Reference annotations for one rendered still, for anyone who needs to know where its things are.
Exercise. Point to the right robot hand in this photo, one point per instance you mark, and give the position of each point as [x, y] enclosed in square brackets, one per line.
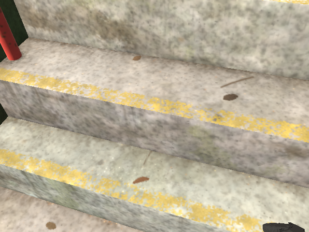
[282, 227]

